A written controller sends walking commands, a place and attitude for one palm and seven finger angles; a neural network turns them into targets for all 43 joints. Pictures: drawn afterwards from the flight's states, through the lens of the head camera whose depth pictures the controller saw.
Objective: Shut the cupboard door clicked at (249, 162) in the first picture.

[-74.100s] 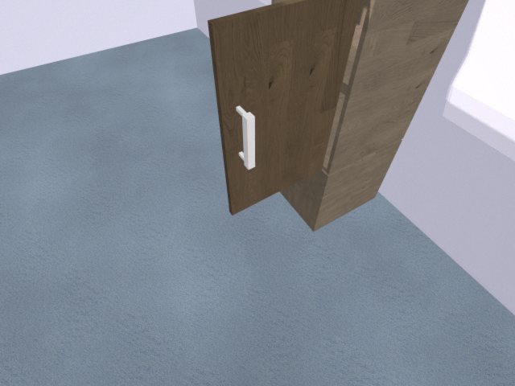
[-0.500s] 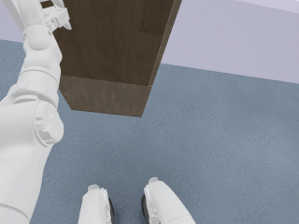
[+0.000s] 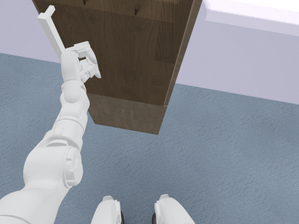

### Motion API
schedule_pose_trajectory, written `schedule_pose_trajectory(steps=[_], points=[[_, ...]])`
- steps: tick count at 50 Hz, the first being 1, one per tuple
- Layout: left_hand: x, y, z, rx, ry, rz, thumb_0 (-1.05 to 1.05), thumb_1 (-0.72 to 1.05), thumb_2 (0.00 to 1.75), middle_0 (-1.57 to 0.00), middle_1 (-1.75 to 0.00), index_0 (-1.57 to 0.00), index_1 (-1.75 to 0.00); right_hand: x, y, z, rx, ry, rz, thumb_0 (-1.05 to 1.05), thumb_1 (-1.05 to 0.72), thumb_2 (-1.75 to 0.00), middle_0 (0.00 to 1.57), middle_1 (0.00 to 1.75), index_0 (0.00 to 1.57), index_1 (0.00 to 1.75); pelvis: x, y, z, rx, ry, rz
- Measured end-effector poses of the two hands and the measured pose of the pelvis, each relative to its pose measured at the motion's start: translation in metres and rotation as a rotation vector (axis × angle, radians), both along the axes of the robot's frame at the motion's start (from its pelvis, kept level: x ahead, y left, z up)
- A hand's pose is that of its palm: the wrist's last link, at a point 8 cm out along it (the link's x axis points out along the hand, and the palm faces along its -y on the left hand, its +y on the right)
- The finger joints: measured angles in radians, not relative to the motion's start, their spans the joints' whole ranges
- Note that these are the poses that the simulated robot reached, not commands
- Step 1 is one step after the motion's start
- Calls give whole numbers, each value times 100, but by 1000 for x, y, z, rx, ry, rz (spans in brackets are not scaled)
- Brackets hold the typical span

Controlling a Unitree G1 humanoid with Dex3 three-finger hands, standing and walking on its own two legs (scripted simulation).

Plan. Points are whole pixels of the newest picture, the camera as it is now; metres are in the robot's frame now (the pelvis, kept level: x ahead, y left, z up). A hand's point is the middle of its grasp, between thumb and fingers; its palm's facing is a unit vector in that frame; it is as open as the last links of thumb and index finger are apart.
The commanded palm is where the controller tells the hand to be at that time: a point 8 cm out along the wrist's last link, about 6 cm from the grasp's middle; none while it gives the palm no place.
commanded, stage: pull the fist back off the door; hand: left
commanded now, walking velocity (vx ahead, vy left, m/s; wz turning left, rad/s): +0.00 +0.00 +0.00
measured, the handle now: (59, 37) +0.63 +0.19 +0.07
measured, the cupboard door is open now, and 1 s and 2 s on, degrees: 0 0 0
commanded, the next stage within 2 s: draw the hand back to the body in 0.14 s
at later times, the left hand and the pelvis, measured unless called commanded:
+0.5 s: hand (82, 79) +0.45 +0.11 +0.10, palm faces +0.09 -0.99 -0.04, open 3.1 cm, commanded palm +0.40 +0.17 +0.11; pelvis +0.01 -0.01 +0.03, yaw -1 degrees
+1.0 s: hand (12, 128) +0.31 +0.19 +0.17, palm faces +0.17 -0.96 -0.23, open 3.2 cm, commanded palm +0.26 +0.24 +0.20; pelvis +0.01 +0.00 +0.08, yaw +1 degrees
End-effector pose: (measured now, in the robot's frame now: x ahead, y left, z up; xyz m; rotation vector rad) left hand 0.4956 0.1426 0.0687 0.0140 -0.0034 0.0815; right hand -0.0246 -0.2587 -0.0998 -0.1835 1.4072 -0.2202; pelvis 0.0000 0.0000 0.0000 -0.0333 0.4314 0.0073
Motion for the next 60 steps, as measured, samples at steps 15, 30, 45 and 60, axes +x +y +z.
schedule_pose_trajectory(steps=[15, 30, 45, 60], points=[[-21, -1, 8, 20, -9, 11, 2, 89, 90, -130, -150, -131, -150, 59, -2, -9, 24, -145, 45, 0, -91, -90, 20, 30, 20, 30, 0, -8, 4, 19, -38, 6], [-101, 40, 52, 18, -38, 28, 2, 90, 90, -130, -150, -130, -150, 75, 2, 26, 49, -248, 14, 1, -91, -90, 20, 30, 20, 30, 9, -10, 43, 31, -188, -12], [-191, 80, 99, 174, 16, 28, 2, 89, 90, -117, -136, -118, -137, 186, 18, 87, 15, -589, 98, 1, -91, -90, 20, 30, 20, 30, 11, 0, 74, 38, -363, 5], [-265, 133, 150, 285, -12, 230, 2, 89, 90, -79, -94, -80, -95, 243, 70, 122, 92, -733, 243, 1, -91, -90, 20, 30, 20, 30, 24, 8, 93, 43, -465, 21]])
